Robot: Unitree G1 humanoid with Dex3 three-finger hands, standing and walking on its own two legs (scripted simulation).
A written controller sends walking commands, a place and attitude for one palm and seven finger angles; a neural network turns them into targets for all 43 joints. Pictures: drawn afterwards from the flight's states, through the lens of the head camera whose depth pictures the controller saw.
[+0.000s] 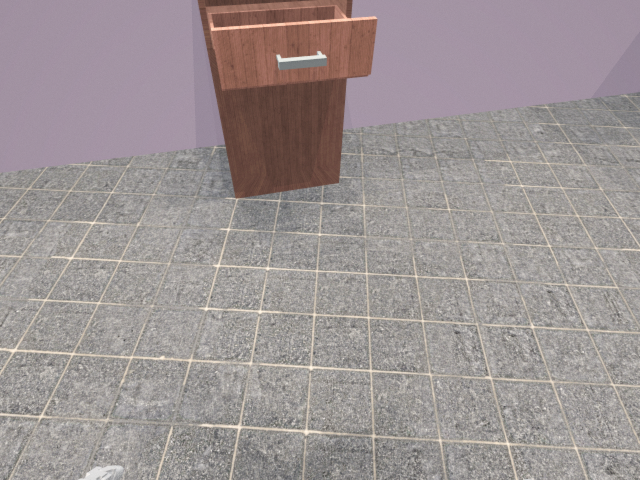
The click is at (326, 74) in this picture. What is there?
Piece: drawer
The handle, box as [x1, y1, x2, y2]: [276, 51, 326, 69]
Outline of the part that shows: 326,57 322,55 320,51 317,51 317,54 314,56 281,58 279,55 276,55 279,69 326,65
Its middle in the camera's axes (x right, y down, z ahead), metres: -0.06 -0.50 +1.09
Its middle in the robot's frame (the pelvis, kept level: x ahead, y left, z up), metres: +1.15 +0.11 +0.00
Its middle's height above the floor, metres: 0.77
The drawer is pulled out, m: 0.30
